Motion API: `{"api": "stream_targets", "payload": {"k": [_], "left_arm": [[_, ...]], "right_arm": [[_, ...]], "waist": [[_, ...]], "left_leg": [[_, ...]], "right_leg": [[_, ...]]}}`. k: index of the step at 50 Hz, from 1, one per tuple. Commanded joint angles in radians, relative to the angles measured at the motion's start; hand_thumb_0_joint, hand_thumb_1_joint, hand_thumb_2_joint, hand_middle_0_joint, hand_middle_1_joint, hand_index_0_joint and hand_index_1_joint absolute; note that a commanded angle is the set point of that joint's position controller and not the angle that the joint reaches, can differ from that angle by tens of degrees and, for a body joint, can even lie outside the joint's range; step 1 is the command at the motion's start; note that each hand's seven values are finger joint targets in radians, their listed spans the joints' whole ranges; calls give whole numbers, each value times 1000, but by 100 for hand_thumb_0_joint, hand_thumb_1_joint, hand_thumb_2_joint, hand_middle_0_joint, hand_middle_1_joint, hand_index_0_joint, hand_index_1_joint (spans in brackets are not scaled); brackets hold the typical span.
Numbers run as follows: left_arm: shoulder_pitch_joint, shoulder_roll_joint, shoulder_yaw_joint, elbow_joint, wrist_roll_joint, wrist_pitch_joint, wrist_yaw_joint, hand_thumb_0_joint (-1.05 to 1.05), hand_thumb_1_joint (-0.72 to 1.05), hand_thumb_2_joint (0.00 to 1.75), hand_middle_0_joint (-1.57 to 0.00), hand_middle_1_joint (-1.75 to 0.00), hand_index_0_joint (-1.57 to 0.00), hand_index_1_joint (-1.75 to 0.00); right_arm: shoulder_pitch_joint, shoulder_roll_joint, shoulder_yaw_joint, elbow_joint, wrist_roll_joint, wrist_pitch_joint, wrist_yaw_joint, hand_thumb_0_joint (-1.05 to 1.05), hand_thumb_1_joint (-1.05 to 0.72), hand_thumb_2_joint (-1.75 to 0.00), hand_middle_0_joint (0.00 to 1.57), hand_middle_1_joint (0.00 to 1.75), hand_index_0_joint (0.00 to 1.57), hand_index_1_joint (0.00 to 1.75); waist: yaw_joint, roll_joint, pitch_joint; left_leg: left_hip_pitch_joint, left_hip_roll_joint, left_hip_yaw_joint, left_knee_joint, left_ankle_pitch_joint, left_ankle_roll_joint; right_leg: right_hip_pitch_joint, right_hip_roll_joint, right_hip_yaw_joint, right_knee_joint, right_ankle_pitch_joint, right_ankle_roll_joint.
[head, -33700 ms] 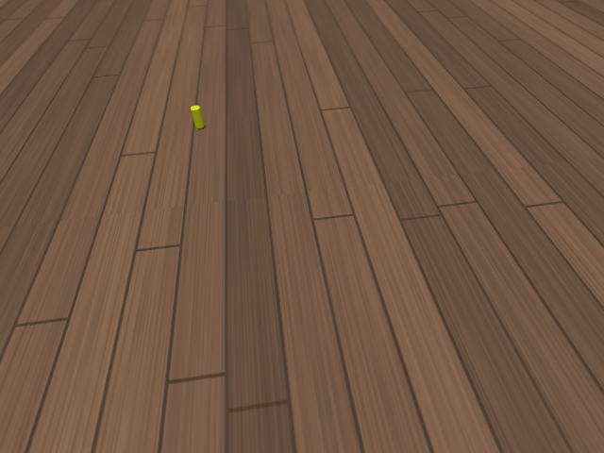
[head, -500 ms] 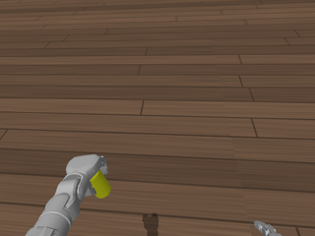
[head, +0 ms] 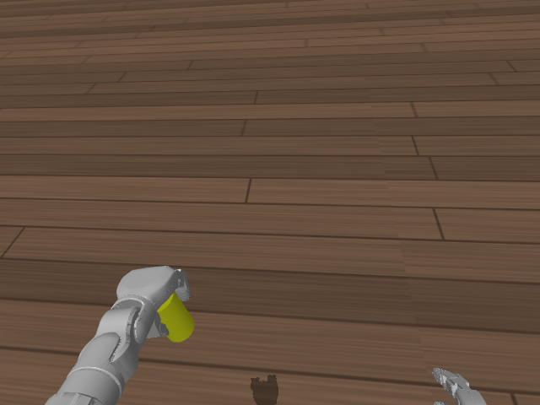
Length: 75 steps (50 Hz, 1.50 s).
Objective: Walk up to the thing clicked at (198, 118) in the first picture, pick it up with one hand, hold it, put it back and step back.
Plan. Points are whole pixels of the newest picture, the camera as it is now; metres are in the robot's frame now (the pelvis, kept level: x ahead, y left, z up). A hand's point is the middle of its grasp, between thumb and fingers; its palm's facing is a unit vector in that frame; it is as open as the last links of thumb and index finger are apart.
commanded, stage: hold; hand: left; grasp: from above
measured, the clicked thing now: (169, 313) +0.31 +0.22 -0.08
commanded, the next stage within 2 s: crouch in 0.76 s
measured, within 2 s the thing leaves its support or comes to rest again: neither
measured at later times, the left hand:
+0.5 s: hand (159, 314) +0.29 +0.21 -0.03, palm faces -0.45 -0.06 -0.89, open 8.2 cm
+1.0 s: hand (159, 309) +0.30 +0.22 -0.03, palm faces -0.44 -0.06 -0.89, open 8.2 cm
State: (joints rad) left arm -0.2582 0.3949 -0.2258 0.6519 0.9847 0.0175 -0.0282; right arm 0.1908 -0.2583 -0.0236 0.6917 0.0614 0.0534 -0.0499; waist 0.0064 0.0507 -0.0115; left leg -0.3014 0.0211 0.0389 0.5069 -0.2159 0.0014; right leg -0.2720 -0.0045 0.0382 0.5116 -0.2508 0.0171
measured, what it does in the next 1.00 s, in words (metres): stands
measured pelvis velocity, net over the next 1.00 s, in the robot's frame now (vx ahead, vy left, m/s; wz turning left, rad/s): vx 0.01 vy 0.00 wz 0.00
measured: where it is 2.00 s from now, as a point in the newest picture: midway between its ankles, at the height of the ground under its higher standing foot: outside the picture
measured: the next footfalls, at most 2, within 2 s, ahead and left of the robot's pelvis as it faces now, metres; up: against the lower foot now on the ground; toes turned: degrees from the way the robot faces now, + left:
none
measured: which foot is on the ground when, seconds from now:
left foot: down 0.00-1.00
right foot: down 0.00-1.00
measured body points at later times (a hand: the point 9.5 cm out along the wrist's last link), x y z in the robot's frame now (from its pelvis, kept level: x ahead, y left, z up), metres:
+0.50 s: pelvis +0.00 +0.00 +0.00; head +0.00 -0.03 +0.45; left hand +0.31 +0.22 +0.02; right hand +0.16 -0.25 -0.11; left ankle +0.03 +0.12 -0.74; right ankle +0.01 -0.13 -0.74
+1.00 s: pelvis +0.01 +0.00 +0.00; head +0.01 -0.03 +0.45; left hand +0.32 +0.22 +0.02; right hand +0.16 -0.25 -0.11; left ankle +0.03 +0.12 -0.74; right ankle +0.01 -0.13 -0.74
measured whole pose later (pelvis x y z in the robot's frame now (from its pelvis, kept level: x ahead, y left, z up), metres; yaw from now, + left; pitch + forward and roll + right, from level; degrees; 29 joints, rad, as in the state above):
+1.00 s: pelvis +0.01 +0.00 +0.00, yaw +0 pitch +0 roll +0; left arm -0.24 0.40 -0.22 0.61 0.99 0.01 -0.05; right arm 0.17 -0.25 -0.02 0.69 0.07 0.06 -0.06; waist 0.01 0.05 0.00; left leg -0.26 0.02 0.04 0.46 -0.20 0.00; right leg -0.24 -0.01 0.04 0.47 -0.24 0.01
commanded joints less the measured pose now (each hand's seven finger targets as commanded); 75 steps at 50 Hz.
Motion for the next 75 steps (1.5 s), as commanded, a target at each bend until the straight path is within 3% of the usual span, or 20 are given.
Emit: {"api": "stream_targets", "payload": {"k": [1,6,7,8,9,12,15,16,25,32,40,43,45,47,52,58,67,69,72,75], "left_arm": [[-355,225,115,-220,-4,3,37,0,61,64,-89,-80,-95,-74],[-372,213,100,-241,-13,6,22,0,60,65,-90,-79,-95,-73],[-388,238,122,-257,-13,4,20,0,60,65,-88,-80,-94,-74],[-321,230,125,-196,-14,10,17,0,59,65,-89,-79,-95,-73],[-330,200,97,-243,-20,7,9,0,59,63,-89,-79,-95,-73],[-345,223,113,-271,-18,2,-2,0,57,62,-86,-78,-92,-72],[-357,211,101,-275,-22,4,-2,0,58,62,-88,-77,-94,-71],[-295,211,115,-217,-19,9,1,0,57,61,-88,-77,-94,-71],[-393,247,129,-284,0,0,11,0,56,61,-87,-76,-93,-70],[-329,215,116,-236,-11,1,13,0,59,68,-91,-78,-95,-73],[-342,241,132,-266,-9,-6,8,0,57,60,-88,-76,-93,-70],[-327,204,103,-263,-13,-5,10,0,66,54,-92,-81,-101,-72],[-343,228,124,-257,-13,-7,18,0,58,66,-85,-82,-92,-76],[-317,198,103,-251,-1,-9,24,0,58,68,-86,-83,-92,-77],[-287,190,110,-177,24,-30,66,0,59,70,-88,-82,-93,-77],[-364,171,106,7,67,-62,183,0,65,72,-93,-84,-98,-79],[-576,156,116,249,161,-82,373,0,61,73,-91,-85,-96,-80],[-627,191,141,270,178,-82,399,0,62,71,-91,-85,-97,-79],[-656,202,162,369,179,-75,427,0,64,70,-91,-84,-98,-78],[-694,245,187,389,179,-72,436,0,63,72,-92,-83,-97,-78]], "right_arm": [[-105,-131,-41,-140,2,-44,-13,0,-91,-90,20,30,20,30],[-113,-127,-35,-142,4,-48,-16,0,-91,-90,20,30,20,30],[-111,-128,-37,-142,4,-47,-18,0,-91,-90,20,30,20,30],[-120,-128,-33,-142,3,-46,-18,0,-91,-90,20,30,20,30],[-121,-125,-33,-148,4,-48,-17,0,-91,-90,20,30,20,30],[-121,-125,-32,-145,3,-49,-20,0,-91,-90,20,30,20,30],[-122,-123,-29,-147,6,-49,-23,0,-91,-90,20,30,20,30],[-123,-122,-29,-145,7,-47,-23,0,-91,-90,20,30,20,30],[-124,-120,-31,-141,4,-43,-25,0,-91,-90,20,30,20,30],[-133,-120,-31,-144,3,-39,-22,0,-91,-90,20,30,20,30],[-127,-120,-35,-144,5,-36,-24,0,-91,-90,20,30,20,30],[-127,-119,-35,-148,6,-35,-23,0,-94,-92,20,30,20,30],[-121,-122,-35,-142,6,-34,-24,0,-89,-90,20,30,20,30],[-113,-120,-38,-140,5,-32,-22,0,-89,-90,20,30,20,30],[-96,-119,-44,-128,3,-23,-19,0,-89,-90,20,30,20,30],[-48,-128,-56,-90,-17,-12,-4,0,-90,-90,20,30,20,30],[87,-151,-95,-41,-58,-40,33,0,-90,-90,20,30,20,30],[108,-158,-100,-39,-68,-47,37,0,-90,-90,20,30,20,30],[124,-162,-102,-36,-78,-55,35,0,-90,-90,20,30,20,30],[146,-166,-108,-39,-84,-63,30,0,-90,-90,20,30,20,30]], "waist": [[4,-13,-241],[4,-16,-237],[2,-9,-246],[4,-36,-215],[4,-39,-218],[3,-36,-249],[-2,-30,-242],[8,-52,-215],[3,-14,-259],[9,-26,-232],[13,-16,-253],[7,-27,-242],[8,-33,-241],[0,-33,-245],[-6,-70,-221],[-45,-63,-200],[-96,-33,-432],[-93,42,-504],[-103,46,-517],[-103,50,-620]], "left_leg": [[161,-22,-12,-82,101,9],[169,-23,-6,-85,117,11],[174,-23,-5,-85,114,11],[163,-22,-8,-91,104,12],[167,-22,-8,-94,102,13],[187,-26,-2,-89,116,17],[194,-24,-2,-93,127,16],[177,-25,-3,-95,129,16],[201,-33,4,-91,147,18],[190,-31,1,-102,132,15],[199,-34,3,-98,163,16],[205,-30,0,-100,169,15],[200,-26,-4,-101,165,14],[203,-28,-2,-93,182,15],[173,-36,0,-68,188,16],[71,-33,-8,15,108,5],[-286,-25,-14,433,80,6],[-336,-21,-22,517,95,4],[-487,-19,-35,610,28,7],[-597,-21,-41,707,-34,13]], "right_leg": [[14,40,-21,-99,84,-26],[17,39,-19,-101,98,-25],[14,40,-17,-105,96,-24],[14,40,-22,-110,83,-24],[16,40,-21,-109,84,-25],[27,37,-16,-113,98,-22],[17,39,-18,-112,109,-23],[25,39,-22,-113,107,-23],[32,32,-13,-119,134,-20],[38,33,-18,-126,111,-24],[50,32,-18,-123,145,-24],[44,35,-22,-121,150,-25],[43,38,-26,-121,141,-26],[39,36,-24,-113,166,-25],[11,30,-23,-101,177,-20],[-114,30,-30,-24,100,-27],[-471,33,-36,348,90,-32],[-572,40,-46,446,81,-41],[-703,48,-64,553,18,-50],[-789,49,-70,655,-32,-53]]}}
